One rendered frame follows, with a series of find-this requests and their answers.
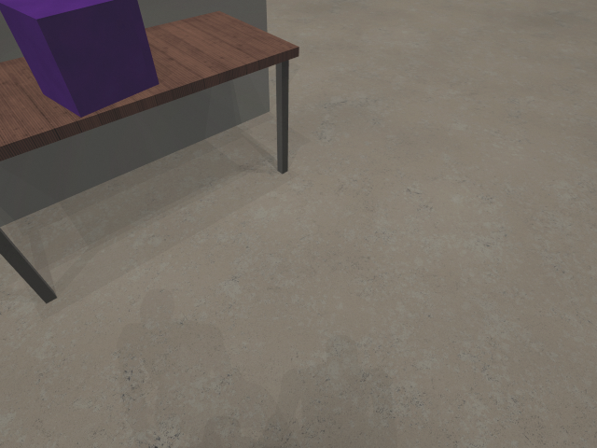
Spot carton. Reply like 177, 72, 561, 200
0, 0, 159, 118

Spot table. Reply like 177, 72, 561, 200
0, 11, 299, 303

